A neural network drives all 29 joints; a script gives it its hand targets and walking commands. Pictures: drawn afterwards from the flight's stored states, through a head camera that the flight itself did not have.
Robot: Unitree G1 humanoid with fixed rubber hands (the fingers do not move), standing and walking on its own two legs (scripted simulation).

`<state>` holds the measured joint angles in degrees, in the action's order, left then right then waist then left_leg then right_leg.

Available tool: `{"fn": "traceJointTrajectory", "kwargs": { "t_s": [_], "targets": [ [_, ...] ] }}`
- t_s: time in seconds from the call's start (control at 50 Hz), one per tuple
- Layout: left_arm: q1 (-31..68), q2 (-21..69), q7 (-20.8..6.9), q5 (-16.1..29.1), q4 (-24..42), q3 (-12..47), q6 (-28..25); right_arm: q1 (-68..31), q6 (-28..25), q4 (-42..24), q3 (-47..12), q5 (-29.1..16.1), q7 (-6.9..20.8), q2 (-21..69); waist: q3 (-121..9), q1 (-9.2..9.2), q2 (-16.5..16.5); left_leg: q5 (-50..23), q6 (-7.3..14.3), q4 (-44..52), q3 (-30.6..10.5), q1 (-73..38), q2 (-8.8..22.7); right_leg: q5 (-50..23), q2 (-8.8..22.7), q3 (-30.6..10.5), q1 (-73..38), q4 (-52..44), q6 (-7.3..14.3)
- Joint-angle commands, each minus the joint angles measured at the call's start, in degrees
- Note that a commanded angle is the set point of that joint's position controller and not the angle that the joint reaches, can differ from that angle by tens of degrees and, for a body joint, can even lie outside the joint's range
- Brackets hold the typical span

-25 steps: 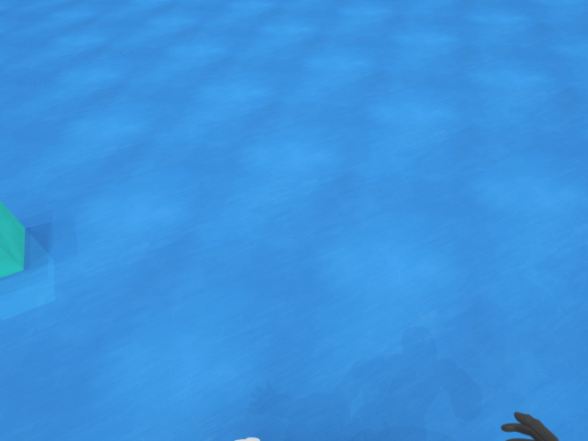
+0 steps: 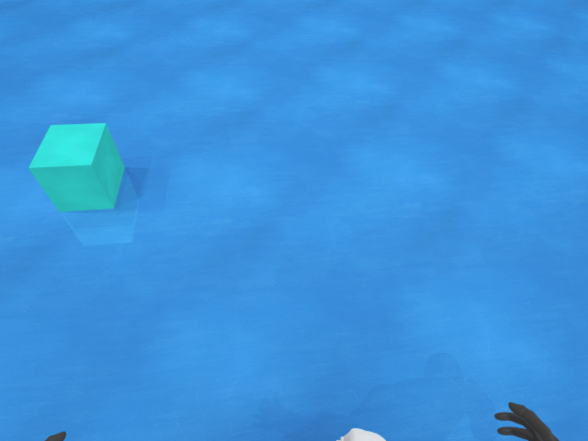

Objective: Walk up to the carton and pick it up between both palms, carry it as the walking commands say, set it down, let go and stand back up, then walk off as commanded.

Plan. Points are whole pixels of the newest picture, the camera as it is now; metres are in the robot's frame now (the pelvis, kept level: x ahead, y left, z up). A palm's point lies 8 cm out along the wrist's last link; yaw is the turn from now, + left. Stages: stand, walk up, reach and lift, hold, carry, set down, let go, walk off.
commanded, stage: walk up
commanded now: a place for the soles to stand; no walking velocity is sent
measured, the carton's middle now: (82, 167) +1.30 +0.90 -0.63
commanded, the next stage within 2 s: none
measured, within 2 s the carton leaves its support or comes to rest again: neither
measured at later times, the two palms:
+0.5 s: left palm out of the picture +0.10 +0.44 -0.08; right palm (379, 238) +0.48 -0.17 -0.07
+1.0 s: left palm out of the picture +0.28 +0.52 -0.06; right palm (325, 200) +0.62 -0.08 -0.11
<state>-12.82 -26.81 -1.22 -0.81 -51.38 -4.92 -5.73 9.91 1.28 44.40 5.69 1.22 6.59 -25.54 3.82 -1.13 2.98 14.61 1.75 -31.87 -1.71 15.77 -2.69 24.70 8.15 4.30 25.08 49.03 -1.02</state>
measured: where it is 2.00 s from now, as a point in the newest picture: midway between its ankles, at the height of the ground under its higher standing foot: (155, 303)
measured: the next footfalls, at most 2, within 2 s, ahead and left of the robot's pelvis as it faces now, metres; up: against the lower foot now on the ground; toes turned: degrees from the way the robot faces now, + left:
right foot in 0.08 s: +0.18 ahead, -0.12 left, +0.00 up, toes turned -5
left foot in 0.50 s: +0.30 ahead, +0.25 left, +0.00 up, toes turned +24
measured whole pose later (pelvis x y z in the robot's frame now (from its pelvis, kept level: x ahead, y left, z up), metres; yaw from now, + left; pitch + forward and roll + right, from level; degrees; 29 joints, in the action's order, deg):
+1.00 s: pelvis +0.38 +0.17 -0.01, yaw +28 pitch -3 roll -1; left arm -15.3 -27.1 -1.0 -1.1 -49.7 -5.3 -7.4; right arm 14.0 -2.5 48.8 5.1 1.3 4.6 -26.9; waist 1.5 1.2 -4.9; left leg 23.3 0.8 -59.7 -0.2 29.5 2.0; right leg 17.4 7.1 11.7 18.0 39.0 0.8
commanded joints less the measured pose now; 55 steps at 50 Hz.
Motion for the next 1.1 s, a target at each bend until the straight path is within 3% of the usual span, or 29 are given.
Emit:
{"fn": "traceJointTrajectory", "kwargs": {
  "t_s": [0.0,0.02,0.04,0.06,0.08,0.12,0.18,0.26,0.32,0.38,0.44,0.46,0.48,0.5,0.52,0.56,0.6,0.62,0.68,0.76,0.78,0.8,0.82,0.84,0.86,0.92,0.96,1.0,1.08],
  "targets": [
    [-3.86,-12.41,1.03,-0.46,2.08,-3.53,-1.58,-5.31,-1.23,-7.62,3.6,0.59,0.48,-13.13,-4.28,1.12,-15.69,15.11,13.14,12.0,-17.55,8.62,11.17,-6.52,-3.5,0.75,-7.53,-9.94,1.54],
    [-9.01,-12.38,1.29,-0.69,0.17,-3.82,-2.31,-8.3,-1.03,-8.43,3.39,0.34,0.55,-12.61,-5.87,4.39,-12.02,17.65,10.95,6.79,-14.25,19.12,9.18,-13.93,-3.71,0.67,-20.63,-13.46,2.59],
    [-15.74,-15.71,1.91,-0.86,-1.12,-5.05,-2.81,-10.56,-1.31,-9.59,2.13,0.27,0.29,-9.1,-6.74,9.84,-3.47,18.82,6.2,-2.72,-9.92,30.05,3.93,-8.69,0.25,-6.29,-32.65,-19.88,4.98],
    [-20.96,-21.82,2.88,-1.5,-2.09,-6.44,-3.18,-9.32,-2.13,-10.25,1.33,0.19,-0.47,-6.06,-10.23,13.43,14.85,17.45,2.15,-21.97,-2.9,35.42,-3.6,12.98,15.25,-25.27,-36.97,-33.62,6.67],
    [-14.73,-23.43,3.48,-1.18,0.34,-6.74,-2.78,-6.63,-2.14,-8.31,1.77,0.38,-1.18,-8.96,-6.82,9.85,6.52,12.95,0.53,-32.48,-8.13,36.74,-0.77,23.44,24.25,-39.44,-31.27,-41.13,7.16],
    [-4.1,-19.35,3.36,-0.52,4.18,-5.49,-3.25,-2.1,-2.28,-4.53,2.87,0.8,-0.87,-12.83,-2.43,3.67,-2.45,5.66,-0.99,-35.11,-8.61,31.56,4.42,16.18,21.38,-29.75,-22.77,-39.15,8.97],
    [-2.44,-15.15,2.07,-0.4,3.98,-4.56,-3.06,-0.47,-2.4,-1.56,2.85,0.83,0.39,-11.91,-0.03,2.43,4.57,2.63,-2.54,-26.91,-3.69,25.62,8.6,2.11,15.19,-9.21,-18.82,-37.27,10.65],
    [-1.32,-17.25,1.97,-0.88,3.64,-4.84,-3.37,-5.43,-2.07,-2.95,2.68,0.04,2.06,-10.04,2.71,2.42,8.63,-0.94,-2.63,-17.91,-1.47,20.07,11.47,0.24,15.23,-0.94,-13.41,-38.87,11.35],
    [-1.89,-16.47,1.47,-0.59,3.75,-4.45,-3.03,-9.13,-2.58,-2.47,2.02,0.21,2.6,-8.92,1.76,2.76,5.49,-4.11,-1.9,-10.19,4.07,15.23,9.15,-6.95,12.75,5.68,-13.94,-36.82,10.42],
    [-1.33,-18.57,1.24,-0.64,3.77,-4.25,-2.33,-9.51,-2.38,-2.04,2.1,-0.8,2.41,-9.12,1.32,2.06,7.31,-3.24,-1.13,-6.17,6.41,10.42,8.26,-10.67,12.87,8.23,-15.77,-34.39,9.76],
    [-3.38,-15.2,1.03,-0.06,3.95,-3.05,-1.38,-0.68,-2.77,0.85,3.08,0.77,0.78,-11.08,-6.3,-2.15,-2.61,2.83,3.04,-0.23,11.67,-5.85,0.3,-35.21,8.26,14.91,-15.05,-10.25,8.17],
    [-6.23,-11.8,0.82,0.81,3.98,-1.79,-1.28,9.34,-2.62,2.99,4.74,1.16,-0.48,-14.97,-13.24,-7.25,-12.63,7.44,7.46,4.04,0.61,-20.17,4.88,-30.88,4.85,15.34,-4.42,7.83,5.54],
    [-4.39,-7.15,0.65,0.3,6.69,-0.03,-1.55,11.94,-2.64,2.84,6.45,0.86,-2.09,-21.25,-12.41,-8.22,-26.4,10.43,12.73,11.11,-24.52,-28.26,19.05,3.79,-2.29,11.33,14.56,21.51,2.66],
    [-1.43,-11.9,0.83,0.36,7.41,-0.95,-1.27,7.88,-3.1,0.31,6.38,-1.13,-2.59,-22.1,-11.53,-5.8,-15.45,7.89,15.94,15.36,-36.15,-26.75,23.62,5.14,-1.99,2.25,18.75,23.12,2.49],
    [0.77,-15.01,0.65,0.58,6.6,-0.91,-1.35,7.06,-3.28,0.79,6.2,-2.69,-3.02,-19.84,-9.19,-5.3,-6.35,-7.6,14.78,11.22,-27.81,-23.54,22.34,0.52,1.39,-1.68,16.78,21.62,1.99],
    [-3.17,-12.47,0.84,1.65,5.65,-0.42,-1.45,5.56,-3.93,0.57,4.35,-1.69,-3.76,-14.64,-7.26,-2.53,-8.86,-20.97,12.85,8.92,-16.59,-18.0,18.0,-1.13,2.11,-2.92,13.19,15.6,1.39],
    [-7.02,-12.55,0.48,1.03,3.29,-1.53,-0.62,2.16,-4.25,-0.79,3.62,-1.64,-3.52,-12.82,-6.41,0.31,-8.92,-15.52,11.08,9.12,-9.41,-8.34,14.69,-3.0,2.98,-2.7,5.25,8.25,1.15],
    [-7.2,-11.49,0.38,1.15,3.0,-1.26,-0.37,0.76,-4.28,-1.59,3.15,-1.05,-3.4,-12.58,-4.89,0.81,-13.44,-12.33,11.98,9.72,-8.65,-6.41,14.2,-1.74,2.4,-2.53,5.36,4.91,1.14],
    [-3.39,-11.49,-0.22,0.1,3.66,-1.95,-0.94,-0.52,-4.99,-2.79,3.33,-0.54,-2.48,-14.08,-1.27,-0.05,-15.06,1.25,13.8,13.33,-10.47,3.37,16.65,-5.47,2.11,-2.1,0.39,-3.96,1.16],
    [-9.82,-12.21,-0.43,-0.33,1.13,-3.43,-1.8,-4.44,-4.37,-5.12,2.22,-0.44,-1.83,-11.51,-2.92,4.58,-9.83,20.66,9.35,5.6,-6.91,19.69,11.1,-14.92,-2.99,0.71,-19.8,-11.43,3.22],
    [-14.08,-14.47,0.08,-0.75,-0.31,-4.37,-1.89,-3.81,-4.56,-5.8,1.28,-0.3,-1.84,-9.57,-4.67,7.61,-1.59,21.94,6.88,-3.94,-4.88,29.4,8.14,-7.54,-1.42,-2.88,-30.54,-12.98,5.18],
    [-18.97,-18.82,0.89,-0.95,-0.91,-5.63,-2.17,-2.62,-4.86,-5.5,0.94,0.12,-2.12,-7.99,-4.96,11.26,11.85,18.32,2.93,-22.26,1.39,34.73,2.13,16.36,9.49,-19.75,-31.6,-27.46,8.49],
    [-17.1,-23.23,1.21,-0.88,1.35,-6.02,-2.47,-1.88,-4.84,-6.22,0.98,0.16,-2.76,-8.67,-6.41,9.8,11.59,16.17,1.33,-34.57,-0.29,37.19,0.2,32.54,22.09,-39.96,-29.52,-38.39,15.55],
    [-11.01,-20.87,0.85,0.07,2.75,-5.16,-2.53,-1.47,-4.57,-3.6,1.94,0.35,-2.95,-13.3,-2.73,7.18,3.85,13.17,0.48,-38.38,-5.2,34.88,3.58,31.54,23.08,-41.41,-24.5,-38.79,17.81],
    [-7.42,-18.42,1.03,0.06,3.75,-4.65,-2.49,0.46,-5.18,-2.74,1.96,0.26,-2.82,-12.53,-1.07,4.72,3.4,10.64,0.37,-36.72,-6.36,34.15,5.94,22.63,21.46,-34.68,-21.69,-37.11,18.35],
    [-4.87,-16.55,0.61,0.14,3.54,-3.85,-2.04,2.53,-5.34,-0.16,2.33,-0.09,-2.29,-12.25,-0.42,3.77,6.53,8.82,-1.64,-27.27,-2.21,26.28,8.48,9.41,16.45,-18.38,-15.55,-35.3,15.71],
    [-4.39,-17.11,0.43,-0.54,4.13,-3.48,-2.21,1.45,-4.86,-0.27,2.38,-0.05,-1.6,-11.56,2.35,2.92,6.35,6.61,-2.0,-22.81,-0.09,20.8,8.73,7.7,16.0,-12.7,-7.99,-36.96,15.14],
    [-1.67,-18.23,0.11,-0.77,4.49,-3.84,-2.2,1.17,-4.26,-0.24,1.83,-0.52,-0.25,-10.54,-0.08,1.91,12.04,4.79,-1.61,-15.22,1.57,14.73,8.67,9.17,12.42,-5.42,-6.75,-36.13,13.26],
    [1.37,-17.61,-0.47,-0.34,5.71,-3.46,-1.49,0.5,-4.05,1.02,2.38,-0.02,0.2,-10.43,-1.04,0.66,7.39,-3.1,-1.55,-6.97,7.64,2.78,6.87,10.17,10.84,-0.28,-2.01,-32.66,10.6]
  ]
}}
